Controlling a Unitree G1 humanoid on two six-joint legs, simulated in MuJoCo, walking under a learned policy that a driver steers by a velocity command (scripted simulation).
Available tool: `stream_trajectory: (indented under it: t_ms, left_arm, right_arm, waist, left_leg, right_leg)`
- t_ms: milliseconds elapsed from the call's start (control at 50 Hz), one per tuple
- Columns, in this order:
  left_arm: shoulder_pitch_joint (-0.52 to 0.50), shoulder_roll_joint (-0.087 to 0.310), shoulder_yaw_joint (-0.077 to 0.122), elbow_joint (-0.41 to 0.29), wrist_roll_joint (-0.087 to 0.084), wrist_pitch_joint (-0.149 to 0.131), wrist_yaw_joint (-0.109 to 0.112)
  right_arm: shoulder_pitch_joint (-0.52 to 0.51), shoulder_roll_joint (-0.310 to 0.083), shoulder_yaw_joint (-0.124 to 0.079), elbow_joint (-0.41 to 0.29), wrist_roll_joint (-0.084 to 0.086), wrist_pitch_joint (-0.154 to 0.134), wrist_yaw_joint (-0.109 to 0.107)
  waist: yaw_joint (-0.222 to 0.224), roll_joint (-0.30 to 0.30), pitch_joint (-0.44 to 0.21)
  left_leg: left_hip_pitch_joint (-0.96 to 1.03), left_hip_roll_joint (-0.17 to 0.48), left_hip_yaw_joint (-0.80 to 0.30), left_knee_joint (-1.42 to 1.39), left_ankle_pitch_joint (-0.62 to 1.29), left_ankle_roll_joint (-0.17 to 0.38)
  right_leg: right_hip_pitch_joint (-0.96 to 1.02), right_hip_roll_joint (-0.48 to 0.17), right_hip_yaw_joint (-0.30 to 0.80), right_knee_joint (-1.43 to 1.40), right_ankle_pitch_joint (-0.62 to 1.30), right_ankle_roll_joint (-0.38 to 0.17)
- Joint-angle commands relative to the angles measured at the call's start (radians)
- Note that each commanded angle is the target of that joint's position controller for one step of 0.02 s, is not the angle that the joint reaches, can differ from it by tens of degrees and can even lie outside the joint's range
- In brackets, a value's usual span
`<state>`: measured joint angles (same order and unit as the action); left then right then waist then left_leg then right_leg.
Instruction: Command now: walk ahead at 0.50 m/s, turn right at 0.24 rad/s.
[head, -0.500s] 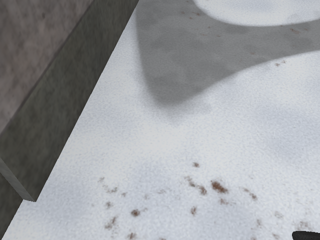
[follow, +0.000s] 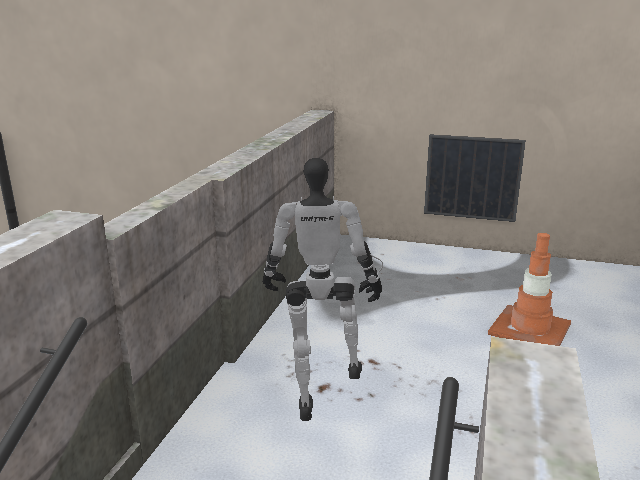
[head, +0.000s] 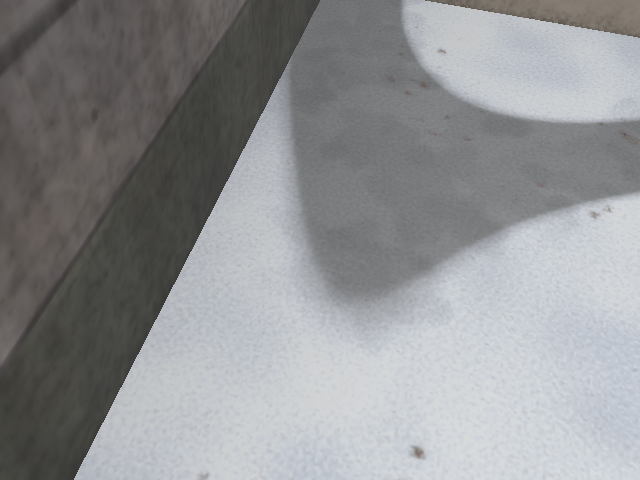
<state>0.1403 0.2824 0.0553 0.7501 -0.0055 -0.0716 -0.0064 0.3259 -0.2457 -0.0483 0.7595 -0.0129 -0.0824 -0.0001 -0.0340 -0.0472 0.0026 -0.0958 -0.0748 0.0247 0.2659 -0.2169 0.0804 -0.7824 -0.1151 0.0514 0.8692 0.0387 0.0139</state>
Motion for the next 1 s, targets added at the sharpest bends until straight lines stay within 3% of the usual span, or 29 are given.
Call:
stream_trajectory:
  t_ms: [20,100,140,180,200,220,240,260,280,300,320,340,360,400,460,520,580,640,660,680,700,720,760,820,860,1000]
  left_arm:
    - [-0.113,0.046,0.007,-0.091,-0.008,-0.016,-0.018]
    - [-0.178,0.032,0.002,-0.130,-0.015,-0.021,-0.053]
    - [-0.192,0.029,0.001,-0.151,-0.011,-0.024,-0.071]
    - [-0.147,0.054,0.013,-0.158,-0.004,-0.021,-0.079]
    - [-0.071,0.080,0.027,-0.145,0.004,-0.020,-0.077]
    - [0.084,0.115,0.046,-0.109,0.007,-0.019,-0.068]
    - [0.232,0.193,0.066,-0.081,0.018,-0.018,-0.048]
    - [0.222,0.261,0.063,-0.082,0.032,-0.022,-0.038]
    - [0.305,0.179,0.054,-0.086,0.018,-0.003,-0.022]
    - [0.205,0.159,0.042,-0.103,0.015,0.003,-0.015]
    - [0.132,0.128,0.033,-0.106,-0.005,0.009,-0.009]
    - [0.083,0.102,0.022,-0.108,-0.007,0.013,-0.005]
    - [0.059,0.087,0.014,-0.107,0.003,0.014,-0.004]
    - [0.018,0.095,0.016,-0.099,0.015,0.005,-0.010]
    - [-0.009,0.103,0.019,-0.080,0.017,0.005,-0.004]
    - [0.008,0.101,0.018,-0.056,0.010,0.023,0.004]
    - [0.027,0.092,0.012,-0.027,0.014,0.035,0.004]
    - [0.009,0.072,0.001,-0.010,0.004,0.040,0.003]
    - [0.041,0.060,-0.003,0.001,0.003,0.037,0.004]
    - [0.091,0.039,-0.009,0.003,0.024,0.028,0.005]
    - [0.198,0.022,-0.010,0.026,0.040,0.020,0.003]
    - [0.179,0.012,-0.017,0.034,0.038,0.026,0.008]
    - [0.102,0.034,-0.011,0.035,0.033,0.056,0.016]
    - [0.086,0.045,-0.007,0.040,0.030,0.082,0.021]
    - [0.080,0.043,-0.006,0.055,0.023,0.072,0.022]
    - [0.106,0.026,-0.005,0.122,0.014,0.061,0.028]
  right_arm:
    - [0.007,-0.170,-0.039,-0.028,0.005,-0.023,-0.015]
    - [0.036,-0.161,-0.037,0.013,0.006,-0.006,-0.017]
    - [0.042,-0.169,-0.038,0.024,0.008,0.008,-0.019]
    - [0.018,-0.197,-0.044,0.014,0.009,0.021,-0.029]
    - [0.016,-0.208,-0.045,0.012,0.008,0.030,-0.038]
    - [-0.009,-0.216,-0.045,0.004,0.020,0.035,-0.042]
    - [-0.012,-0.203,-0.034,-0.023,0.010,0.017,-0.044]
    - [0.165,-0.051,0.016,-0.036,-0.015,-0.015,-0.013]
    - [0.121,-0.196,-0.011,0.009,0.007,-0.036,0.005]
    - [-0.011,-0.211,-0.019,-0.045,0.047,-0.036,0.008]
    - [-0.085,-0.183,-0.010,-0.066,0.040,-0.033,-0.005]
    - [-0.116,-0.174,-0.013,-0.065,0.023,-0.022,-0.018]
    - [-0.085,-0.171,-0.018,-0.066,0.022,-0.004,-0.024]
    - [-0.010,-0.126,-0.012,-0.048,0.017,0.026,-0.036]
    - [-0.006,-0.088,-0.002,-0.038,0.004,0.036,-0.043]
    - [-0.079,-0.085,-0.002,-0.043,0.008,0.038,-0.039]
    - [-0.148,-0.099,-0.009,-0.058,0.012,0.043,-0.035]
    - [-0.142,-0.100,-0.018,-0.055,0.002,0.037,-0.027]
    - [-0.138,-0.127,-0.024,-0.053,-0.005,0.032,-0.031]
    - [-0.135,-0.171,-0.031,-0.062,-0.014,0.028,-0.038]
    - [-0.163,-0.197,-0.036,-0.070,-0.019,0.040,-0.042]
    - [-0.178,-0.119,-0.022,-0.065,-0.014,0.051,-0.037]
    - [-0.196,-0.066,-0.008,-0.068,-0.003,0.055,-0.024]
    - [-0.188,-0.096,-0.016,-0.059,-0.004,0.040,-0.018]
    - [-0.172,-0.087,-0.013,-0.049,-0.011,0.036,-0.022]
    - [-0.181,-0.074,-0.010,-0.016,0.002,0.047,-0.032]
  waist:
    - [-0.030,0.108,0.018]
    - [-0.058,0.101,0.061]
    - [-0.053,0.111,0.059]
    - [-0.014,0.151,0.003]
    - [0.031,0.171,-0.044]
    - [0.122,0.150,-0.109]
    - [0.184,0.060,-0.229]
    - [0.065,-0.216,-0.402]
    - [0.171,-0.068,-0.573]
    - [0.164,-0.058,-0.412]
    - [0.128,0.053,-0.255]
    - [0.093,0.093,-0.161]
    - [0.042,0.070,-0.125]
    - [-0.009,0.006,-0.111]
    - [-0.022,-0.020,-0.143]
    - [0.013,-0.034,-0.163]
    - [0.041,-0.045,-0.135]
    - [0.014,-0.047,-0.108]
    - [0.020,-0.029,-0.100]
    - [0.057,0.048,-0.125]
    - [0.120,0.184,-0.157]
    - [0.100,0.226,-0.175]
    - [0.069,0.160,-0.108]
    - [0.057,0.132,-0.060]
    - [0.041,0.105,-0.063]
    - [0.040,0.050,-0.053]
  left_leg:
    - [0.010,0.267,-0.051,-0.113,0.307,0.078]
    - [0.165,0.300,-0.001,-0.062,0.359,0.067]
    - [0.207,0.323,0.015,-0.003,0.514,0.060]
    - [0.222,0.319,0.050,0.123,0.896,0.037]
    - [0.213,0.308,0.054,0.245,1.087,0.025]
    - [0.138,0.279,0.064,0.442,1.120,-0.002]
    - [-0.103,0.231,0.080,0.739,0.786,-0.044]
    - [-0.567,0.017,0.022,1.173,-0.403,-0.118]
    - [-0.569,0.029,-0.178,1.275,-0.429,-0.111]
    - [-0.638,0.093,-0.172,1.231,-0.350,-0.106]
    - [-0.654,0.139,-0.123,1.118,-0.286,-0.107]
    - [-0.618,0.156,-0.099,1.051,-0.257,-0.116]
    - [-0.532,0.171,-0.097,1.006,-0.237,-0.119]
    - [-0.432,0.166,-0.078,0.911,-0.184,-0.137]
    - [-0.379,0.154,-0.065,0.706,-0.039,-0.154]
    - [-0.340,0.149,-0.066,0.551,0.109,-0.151]
    - [-0.316,0.143,-0.078,0.436,0.120,-0.139]
    - [-0.215,0.116,-0.061,0.237,0.160,-0.098]
    - [-0.157,0.133,-0.082,0.163,0.270,-0.078]
    - [-0.063,0.220,-0.165,0.187,0.522,-0.049]
    - [0.024,0.297,-0.234,0.216,0.606,0.031]
    - [-0.023,0.299,-0.247,0.202,0.444,0.062]
    - [-0.102,0.222,-0.193,0.196,0.228,0.009]
    - [-0.125,0.181,-0.149,0.218,0.202,-0.027]
    - [-0.087,0.170,-0.130,0.243,0.264,-0.033]
    - [-0.054,0.153,-0.119,0.262,0.302,-0.024]
  right_leg:
    - [0.040,0.028,-0.008,-0.139,0.140,-0.011]
    - [-0.028,0.053,-0.022,-0.251,0.088,-0.041]
    - [-0.010,0.075,-0.064,-0.262,-0.015,-0.064]
    - [0.113,0.137,-0.139,-0.259,-0.148,-0.101]
    - [0.227,0.179,-0.163,-0.266,-0.192,-0.120]
    - [0.450,0.205,-0.151,-0.361,-0.090,-0.150]
    - [0.796,0.061,0.039,-0.337,0.246,-0.216]
    - [1.243,-0.276,0.546,-0.299,0.632,-0.463]
    - [1.270,-0.280,0.601,-0.350,0.617,-0.472]
    - [1.155,-0.240,0.423,-0.369,0.654,-0.412]
    - [0.964,-0.189,0.320,-0.409,0.592,-0.349]
    - [0.801,-0.153,0.268,-0.455,0.549,-0.322]
    - [0.666,-0.124,0.223,-0.501,0.530,-0.313]
    - [0.526,-0.088,0.143,-0.551,0.562,-0.308]
    - [0.492,-0.043,0.039,-0.551,0.607,-0.284]
    - [0.525,-0.030,0.015,-0.543,0.494,-0.252]
    - [0.548,-0.053,0.058,-0.537,0.315,-0.244]
    - [0.541,-0.046,0.094,-0.465,0.135,-0.204]
    - [0.531,-0.007,0.096,-0.432,0.036,-0.158]
    - [0.488,0.056,0.073,-0.373,-0.090,-0.111]
    - [0.410,0.126,0.018,-0.348,-0.333,-0.064]
    - [0.452,0.118,-0.006,-0.349,-0.387,-0.036]
    - [0.472,0.112,-0.001,-0.376,-0.336,-0.029]
    - [0.478,0.100,0.023,-0.398,-0.284,-0.046]
    - [0.471,0.096,0.028,-0.395,-0.235,-0.049]
    - [0.495,0.096,0.029,-0.399,-0.200,-0.034]
